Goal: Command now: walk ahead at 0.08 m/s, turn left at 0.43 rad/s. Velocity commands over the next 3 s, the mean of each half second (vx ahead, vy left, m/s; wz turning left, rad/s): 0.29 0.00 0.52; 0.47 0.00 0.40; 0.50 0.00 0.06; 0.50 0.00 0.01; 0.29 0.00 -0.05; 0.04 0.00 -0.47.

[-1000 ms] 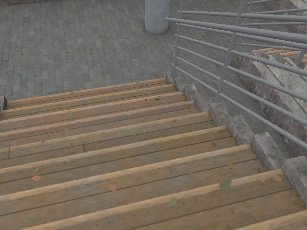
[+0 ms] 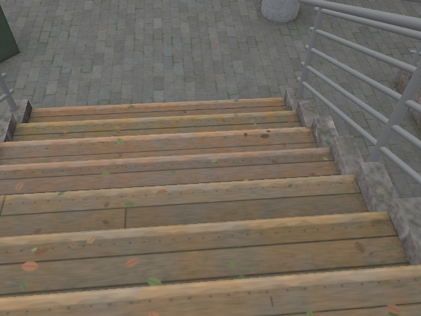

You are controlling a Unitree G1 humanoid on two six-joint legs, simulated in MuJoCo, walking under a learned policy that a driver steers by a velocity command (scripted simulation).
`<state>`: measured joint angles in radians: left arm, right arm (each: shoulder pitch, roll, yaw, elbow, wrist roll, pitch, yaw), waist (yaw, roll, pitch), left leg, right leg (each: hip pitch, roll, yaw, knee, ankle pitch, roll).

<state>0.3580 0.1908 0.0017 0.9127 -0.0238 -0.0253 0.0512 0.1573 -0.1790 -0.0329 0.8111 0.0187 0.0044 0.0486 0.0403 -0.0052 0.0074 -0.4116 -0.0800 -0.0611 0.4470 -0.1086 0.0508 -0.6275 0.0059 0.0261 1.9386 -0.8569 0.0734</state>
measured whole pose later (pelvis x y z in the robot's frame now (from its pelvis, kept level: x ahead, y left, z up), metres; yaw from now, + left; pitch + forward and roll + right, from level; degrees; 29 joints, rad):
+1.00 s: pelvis +0.29 +0.03 -0.06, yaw +27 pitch +2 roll +0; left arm 0.64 0.15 0.01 0.95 -0.02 -0.06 0.05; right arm 0.09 -0.22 -0.06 0.69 0.01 -0.05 0.08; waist 0.11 0.05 -0.02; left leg -0.72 0.05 -0.09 0.62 0.47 0.05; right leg 0.02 -0.02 -0.09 0.73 -0.78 0.00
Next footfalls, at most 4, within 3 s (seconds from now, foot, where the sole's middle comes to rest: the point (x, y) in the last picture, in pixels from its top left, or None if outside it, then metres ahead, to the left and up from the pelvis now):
0.46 right None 0.17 -0.15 -0.77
1.10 left None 0.46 0.27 -0.94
1.66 right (182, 250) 0.82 0.16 -1.10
2.30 left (105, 213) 1.08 0.57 -1.26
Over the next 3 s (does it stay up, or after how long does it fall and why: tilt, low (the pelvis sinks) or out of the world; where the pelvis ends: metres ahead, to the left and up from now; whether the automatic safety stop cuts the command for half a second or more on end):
stays up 1.05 0.40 -0.50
